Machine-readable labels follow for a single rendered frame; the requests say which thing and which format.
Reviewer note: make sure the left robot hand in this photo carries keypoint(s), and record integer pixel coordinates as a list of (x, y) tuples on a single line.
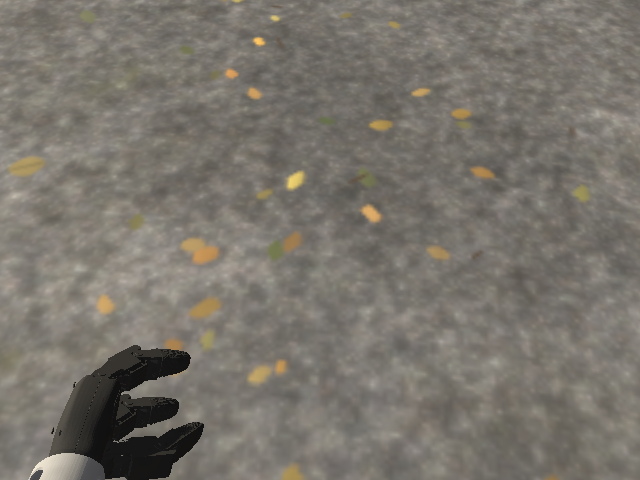
[(96, 414)]

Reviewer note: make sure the robot left forearm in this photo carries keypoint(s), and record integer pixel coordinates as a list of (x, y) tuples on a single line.
[(68, 466)]

